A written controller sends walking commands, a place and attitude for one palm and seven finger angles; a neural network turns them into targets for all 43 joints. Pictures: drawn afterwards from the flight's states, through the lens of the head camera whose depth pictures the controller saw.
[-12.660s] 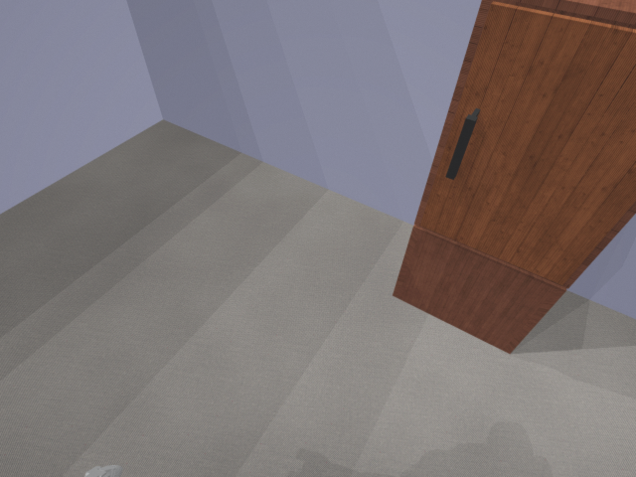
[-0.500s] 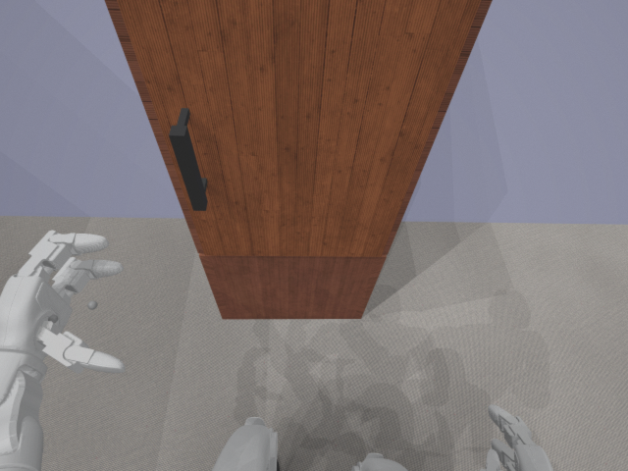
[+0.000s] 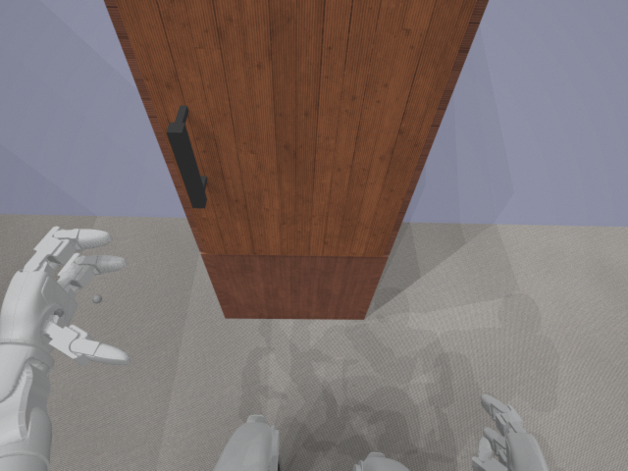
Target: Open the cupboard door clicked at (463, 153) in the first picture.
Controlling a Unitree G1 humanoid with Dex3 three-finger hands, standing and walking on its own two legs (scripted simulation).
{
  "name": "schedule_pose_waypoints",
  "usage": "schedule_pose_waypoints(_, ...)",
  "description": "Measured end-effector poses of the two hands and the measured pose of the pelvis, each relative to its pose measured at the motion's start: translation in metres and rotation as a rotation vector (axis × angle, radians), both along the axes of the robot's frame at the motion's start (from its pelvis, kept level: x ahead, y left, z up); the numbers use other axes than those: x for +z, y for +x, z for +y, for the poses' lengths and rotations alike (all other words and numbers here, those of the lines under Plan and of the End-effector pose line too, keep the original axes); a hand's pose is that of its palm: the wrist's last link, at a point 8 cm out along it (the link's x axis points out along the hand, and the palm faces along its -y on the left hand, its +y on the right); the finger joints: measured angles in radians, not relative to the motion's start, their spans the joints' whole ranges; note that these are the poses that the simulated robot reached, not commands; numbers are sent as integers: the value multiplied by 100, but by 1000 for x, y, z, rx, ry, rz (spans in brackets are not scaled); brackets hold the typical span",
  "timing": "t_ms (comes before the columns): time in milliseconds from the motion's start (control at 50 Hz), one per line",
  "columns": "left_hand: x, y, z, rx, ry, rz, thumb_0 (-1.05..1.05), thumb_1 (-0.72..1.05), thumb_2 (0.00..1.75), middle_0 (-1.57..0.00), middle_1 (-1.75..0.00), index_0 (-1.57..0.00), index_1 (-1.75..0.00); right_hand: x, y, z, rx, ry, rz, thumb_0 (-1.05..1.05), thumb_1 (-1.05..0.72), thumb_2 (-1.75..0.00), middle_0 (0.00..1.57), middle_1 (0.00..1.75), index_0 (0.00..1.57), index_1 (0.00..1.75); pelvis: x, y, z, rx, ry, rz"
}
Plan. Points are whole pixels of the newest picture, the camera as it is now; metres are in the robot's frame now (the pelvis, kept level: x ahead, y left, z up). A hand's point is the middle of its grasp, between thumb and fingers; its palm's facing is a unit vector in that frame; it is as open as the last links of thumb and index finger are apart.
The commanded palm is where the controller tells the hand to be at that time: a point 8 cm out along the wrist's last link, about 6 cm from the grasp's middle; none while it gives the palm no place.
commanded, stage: move the hooked fingers beside the handle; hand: left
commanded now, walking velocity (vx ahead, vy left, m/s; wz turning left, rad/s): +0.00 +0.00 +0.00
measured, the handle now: (191, 160) +0.53 +0.23 +0.05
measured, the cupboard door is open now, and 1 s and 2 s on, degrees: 0 0 0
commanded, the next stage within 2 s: none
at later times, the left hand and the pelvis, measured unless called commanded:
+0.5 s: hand (113, 252) +0.36 +0.29 +0.05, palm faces +0.07 -1.00 -0.02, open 14.0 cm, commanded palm +0.34 +0.33 +0.05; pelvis +0.00 +0.00 -0.01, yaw -1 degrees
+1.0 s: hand (125, 219) +0.42 +0.29 +0.04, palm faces +0.08 -1.00 -0.01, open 14.0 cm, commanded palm +0.40 +0.33 +0.04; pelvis +0.00 +0.01 -0.01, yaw -2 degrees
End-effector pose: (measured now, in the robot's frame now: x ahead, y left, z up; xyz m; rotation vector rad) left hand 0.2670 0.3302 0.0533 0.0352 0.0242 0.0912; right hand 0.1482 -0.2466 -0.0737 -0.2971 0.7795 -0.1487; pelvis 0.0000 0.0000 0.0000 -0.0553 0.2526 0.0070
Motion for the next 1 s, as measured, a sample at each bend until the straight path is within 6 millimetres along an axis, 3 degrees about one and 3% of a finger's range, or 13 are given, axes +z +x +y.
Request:
schedule_pose_waypoints(160,0,26,-1,-19,-3,-14,-2,-51,30,-30,-120,-30,-120,-6,-9,-8,-21,-20,37,1,-90,-90,20,30,20,30,-4,-1,-2,-2,-3,10)
schedule_pose_waypoints(500,-6,68,8,-23,-14,-9,-2,-50,30,-30,-120,-30,-120,-18,-50,-17,-98,-38,181,1,-90,-90,20,30,20,30,-8,2,3,-18,-7,48)
schedule_pose_waypoints(1000,-13,125,14,-11,-26,-6,-2,-50,30,-30,-120,-30,-120,-27,-75,-11,-142,-50,307,0,-90,-90,20,30,20,30,-14,4,12,-33,-16,96)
